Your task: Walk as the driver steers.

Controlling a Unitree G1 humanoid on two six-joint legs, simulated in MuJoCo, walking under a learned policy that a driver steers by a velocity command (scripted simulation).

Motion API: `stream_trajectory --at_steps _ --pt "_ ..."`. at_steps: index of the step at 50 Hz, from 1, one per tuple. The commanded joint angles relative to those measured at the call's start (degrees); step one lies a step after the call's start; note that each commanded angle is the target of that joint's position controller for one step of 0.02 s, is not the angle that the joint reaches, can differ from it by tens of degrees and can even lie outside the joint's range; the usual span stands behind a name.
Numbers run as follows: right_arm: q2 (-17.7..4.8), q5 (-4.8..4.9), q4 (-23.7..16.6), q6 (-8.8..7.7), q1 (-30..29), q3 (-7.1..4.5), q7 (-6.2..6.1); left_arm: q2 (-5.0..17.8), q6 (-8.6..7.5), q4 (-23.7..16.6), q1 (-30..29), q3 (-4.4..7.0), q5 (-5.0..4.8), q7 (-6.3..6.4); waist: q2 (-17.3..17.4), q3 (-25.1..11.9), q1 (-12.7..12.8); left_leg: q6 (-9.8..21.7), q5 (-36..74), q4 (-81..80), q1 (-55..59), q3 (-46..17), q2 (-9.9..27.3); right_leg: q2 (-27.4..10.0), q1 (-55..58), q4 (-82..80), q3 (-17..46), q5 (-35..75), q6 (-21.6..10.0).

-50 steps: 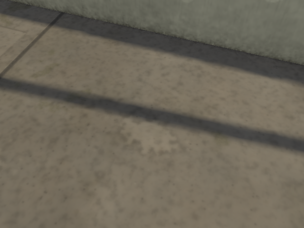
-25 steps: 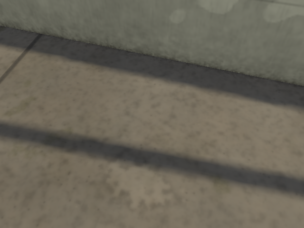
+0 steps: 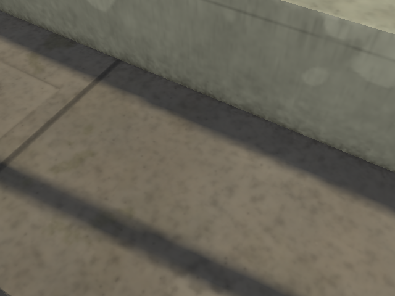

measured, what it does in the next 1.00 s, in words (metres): walks ahead, turning left: left foot, then right foot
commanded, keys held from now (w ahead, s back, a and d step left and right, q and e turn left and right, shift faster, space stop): w+q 1.00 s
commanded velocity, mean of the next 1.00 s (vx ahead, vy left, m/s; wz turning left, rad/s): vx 0.50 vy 0.00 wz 0.57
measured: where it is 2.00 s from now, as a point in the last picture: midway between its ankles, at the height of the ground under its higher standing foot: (120, 203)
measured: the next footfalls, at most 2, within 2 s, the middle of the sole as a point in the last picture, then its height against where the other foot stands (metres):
left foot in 0.02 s outside the picture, level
right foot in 0.56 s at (221, 273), level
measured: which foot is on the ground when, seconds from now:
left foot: up 0.00-0.00, down 0.02-0.58, up 0.60-1.00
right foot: down 0.00-0.02, up 0.04-0.54, down 0.56-1.00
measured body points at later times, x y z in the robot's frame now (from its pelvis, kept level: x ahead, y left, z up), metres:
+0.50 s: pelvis +0.28 +0.02 +0.01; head +0.31 +0.04 +0.46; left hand +0.45 +0.29 -0.08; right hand +0.30 -0.26 -0.11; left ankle +0.12 +0.06 -0.72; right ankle +0.47 -0.07 -0.69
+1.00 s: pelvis +0.52 +0.10 +0.02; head +0.56 +0.12 +0.46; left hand +0.36 +0.32 -0.12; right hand +0.83 +0.03 -0.08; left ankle +0.59 +0.28 -0.68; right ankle +0.49 -0.05 -0.72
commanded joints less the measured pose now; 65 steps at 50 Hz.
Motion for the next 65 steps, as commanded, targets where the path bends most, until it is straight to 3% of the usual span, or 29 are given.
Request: stream_trajectory --at_steps 1,2,3,4,5,7,9,12,22,25,27,28,29,30,31,32,34,39,45,50,52,54,55,56,57,58,60,62,65 --pt "-10.1 -1.25 3.0 -0.92 21.0 -3.97 -0.92 10.7 0.48 -3.8 -0.5 2.05 -0.35 0.23 -3.1 -11.5 -11.6 6.3 -4.4 -5.3 26.1 -6.1 0.4 -13.8 -12.1 35.4 0.6 56.2 -3.5" --pt "-16.5 -1.47 2.2 -0.70 22.9 -5.68 -1.56 5.1 0.13 -7.5 1.9 1.07 -1.47 -1.05 9.8 -17.4 -8.6 14.9 -2.8 -7.2 44.3 -34.5 18.3 -4.0 -36.1 58.3 0.7 9.8 -0.5" --pt "-16.6 0.51 2.3 0.34 23.0 -5.71 -1.40 8.7 -0.47 -9.6 -3.4 1.94 -1.07 -1.54 6.6 -20.0 -9.3 17.9 -3.2 -15.6 46.3 -50.7 21.5 1.5 -46.1 66.7 12.7 -3.8 -0.2" --pt "-15.2 1.05 2.2 0.63 18.7 -5.29 -1.72 8.5 -1.19 -11.7 -8.7 1.78 -0.98 -1.90 3.1 -10.5 -7.6 15.3 -2.7 -16.8 39.7 -40.5 19.7 -3.2 -51.6 64.6 15.4 1.9 -0.8" --pt "-11.8 1.24 1.8 0.49 15.9 -4.48 -1.75 8.5 -1.74 -11.9 -9.5 1.64 -1.06 -1.93 -0.8 -6.1 -5.7 12.5 2.1 -18.3 32.1 -34.8 17.6 -5.3 -49.3 59.1 15.1 6.2 -0.7" --pt "-8.5 1.72 1.4 -0.21 12.5 -3.40 -2.20 7.6 -0.14 -11.7 -8.2 1.69 0.50 -1.79 -2.3 -2.5 -1.3 8.7 12.0 -19.8 21.2 -26.0 11.8 -7.5 -42.0 51.3 15.2 7.6 0.9" --pt "-9.2 2.06 1.4 -1.34 13.7 -3.29 -2.21 6.6 2.02 -12.2 -7.6 1.58 1.43 -2.24 -0.8 -3.3 -0.2 8.2 17.2 -20.1 18.8 -22.9 9.4 -7.6 -39.6 47.5 14.4 7.6 2.5" --pt "-11.7 2.05 1.4 -1.71 17.0 -3.82 -2.12 6.6 3.26 -15.0 -13.3 1.48 1.36 -2.63 0.9 -2.0 -1.4 7.2 17.8 -21.5 17.8 -21.6 7.4 -7.7 -42.9 40.8 13.0 13.0 4.3" --pt "-12.6 1.09 0.7 -0.84 27.0 -3.84 -2.76 7.8 2.63 -23.7 -32.7 0.28 0.37 -3.37 3.7 -0.7 -8.3 4.4 24.1 -16.5 31.2 -26.7 7.6 -3.2 -49.1 20.1 13.1 22.9 3.6" --pt "-14.1 0.79 -0.6 -0.91 24.5 -4.21 -3.39 9.5 1.76 -24.3 -29.7 0.41 -0.04 -3.18 4.8 -1.2 -5.6 2.3 28.6 -12.9 30.5 -28.4 8.4 -1.6 -39.9 13.4 14.0 20.4 1.6" --pt "-15.4 0.89 -1.8 -1.36 20.8 -4.49 -2.82 12.3 1.00 -20.9 -17.5 1.56 -0.23 -2.11 3.8 -6.6 -0.1 -0.4 38.8 -1.8 26.1 -26.9 5.6 1.3 -21.9 9.6 12.8 17.6 -0.6" --pt "-14.6 1.48 -2.4 -1.85 19.8 -4.28 -2.17 14.3 0.24 -19.3 -9.1 2.30 0.38 -1.27 1.2 -11.9 4.2 -1.7 32.3 10.1 19.8 -24.8 2.2 -3.2 -8.5 7.7 16.4 18.0 -2.5" --pt "-9.2 2.93 -4.8 -2.17 22.2 -2.97 -1.95 19.6 0.26 -19.7 -1.5 3.44 1.95 -0.11 -7.5 -21.3 5.4 -3.3 8.0 27.4 8.4 -19.3 -2.9 -19.2 6.7 6.2 33.6 6.9 -5.7" --pt "-9.2 2.89 -6.2 -1.81 27.0 -2.83 -2.13 21.2 1.23 -19.9 -4.9 3.95 1.57 -0.44 -19.3 -24.3 0.2 -3.8 -23.6 37.8 -3.9 -15.0 -8.0 -28.1 9.6 -1.4 58.3 6.0 -11.2" --pt "-12.1 1.01 -4.0 -0.71 26.2 -3.11 -2.57 15.7 1.88 -21.0 -9.6 3.14 0.91 -0.80 -9.2 -15.4 -1.5 -3.7 -19.4 42.3 -7.6 -15.1 -2.4 -26.5 1.3 -1.6 54.3 -0.4 -11.3" --pt "-11.7 0.36 -3.9 -0.33 22.1 -2.99 -1.95 10.9 1.92 -21.3 -12.5 1.95 0.41 -0.97 -2.2 -8.1 -1.3 -4.2 -14.6 40.5 -7.4 -14.2 -0.3 -23.1 -6.7 -2.8 44.4 0.7 -10.2" --pt "-10.0 -0.34 -5.1 0.50 19.0 -2.79 -0.86 9.3 1.36 -19.7 -12.5 1.29 0.48 -0.88 -4.2 -3.0 -2.5 -4.9 -11.7 35.1 -5.4 -13.2 2.8 -18.1 -14.7 -5.9 31.2 11.1 -7.5" --pt "-8.6 -0.47 -8.1 2.47 14.0 -2.23 0.97 10.7 -0.91 -17.1 -8.8 1.88 -0.68 -1.76 -5.5 -3.0 -3.1 -5.9 -5.9 32.9 -9.4 -11.5 4.6 -17.0 -14.5 -9.1 18.7 25.9 -7.9" --pt "-6.9 -0.21 -12.5 1.87 2.3 -1.04 2.46 11.2 -0.61 -15.2 -6.0 2.23 -0.41 -2.07 -5.3 -0.4 -0.9 -6.5 7.1 15.8 -10.1 -7.2 4.9 -14.2 -13.0 -9.7 6.8 31.0 -6.1" --pt "-7.4 -0.75 -15.6 1.88 -4.5 -0.77 3.08 13.7 0.43 -13.4 -1.9 2.92 -0.39 -1.29 -5.2 1.3 0.9 -3.9 2.0 4.6 -7.1 -2.2 3.6 -16.8 -6.1 -6.8 3.0 37.4 -4.8" --pt "-7.9 -1.07 -15.8 1.96 -3.2 -1.06 2.50 15.3 1.33 -12.6 -0.9 3.18 -0.37 -0.83 -6.2 -0.7 -0.1 -1.7 -4.5 2.3 -2.7 0.1 0.3 -17.4 -2.5 0.4 0.9 53.8 -4.1" --pt "-9.9 -1.56 -12.9 1.27 7.7 -2.27 1.49 16.6 2.46 -12.7 -1.1 3.26 -0.48 -0.58 -5.5 -7.7 -5.2 1.3 -6.9 -2.1 11.2 0.8 -4.5 -16.9 -3.9 18.4 -1.4 63.4 -3.3" --pt "-13.0 -2.10 -9.6 0.90 18.4 -3.70 0.53 15.9 2.62 -14.0 -1.7 2.94 -0.28 -0.64 -1.6 -14.2 -9.8 3.8 -8.1 -4.4 26.8 -5.4 -1.6 -15.5 -13.9 33.9 -2.0 51.5 -1.5" --pt "-19.9 -1.65 -10.0 1.02 19.4 -5.35 -0.40 9.1 2.28 -18.6 0.2 1.30 -0.79 -1.78 12.1 -20.5 -7.0 10.1 -14.3 -6.6 45.9 -33.5 16.5 -8.0 -38.8 53.4 -1.4 5.6 1.7" --pt "-21.5 0.25 -11.6 1.67 21.5 -5.89 -1.03 12.7 1.99 -20.9 -5.7 2.11 -0.15 -2.07 8.8 -23.7 -9.4 13.8 -7.8 -14.8 48.6 -52.8 21.9 -1.3 -48.8 63.4 9.9 -6.9 3.0" --pt "-20.1 0.67 -9.9 1.96 20.6 -5.64 -1.61 12.8 1.66 -22.5 -11.2 2.08 -0.41 -2.31 3.6 -15.6 -9.2 12.1 0.8 -14.6 44.6 -41.1 19.4 -4.9 -53.7 62.9 13.9 -0.4 2.2" --pt "-14.6 1.21 -9.2 1.33 15.7 -4.06 -2.03 11.3 1.24 -21.2 -9.5 1.38 -0.27 -2.28 0.3 -6.5 -3.9 8.1 14.5 -15.6 29.6 -29.1 13.8 -8.4 -47.4 52.5 14.0 5.0 2.1" --pt "-12.4 1.72 -10.0 0.52 12.0 -3.10 -1.94 11.4 3.34 -20.2 -6.2 1.45 1.20 -2.40 1.6 -5.6 -0.2 7.0 23.8 -16.7 21.6 -23.9 10.2 -8.9 -40.5 48.8 14.1 4.8 3.3" --pt "-14.2 1.70 -9.2 -0.42 13.7 -3.55 -1.59 10.1 4.97 -20.4 -6.6 1.33 0.92 -2.40 0.8 -5.7 0.7 7.0 38.4 -15.8 18.1 -20.3 8.3 -7.3 -39.2 44.9 12.8 7.1 4.8"
Keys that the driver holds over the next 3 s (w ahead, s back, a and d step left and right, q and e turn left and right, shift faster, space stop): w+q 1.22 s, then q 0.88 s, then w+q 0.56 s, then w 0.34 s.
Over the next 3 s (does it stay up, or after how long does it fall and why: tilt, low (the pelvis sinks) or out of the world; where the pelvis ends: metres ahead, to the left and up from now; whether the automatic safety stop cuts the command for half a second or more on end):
stays up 0.76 0.63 0.00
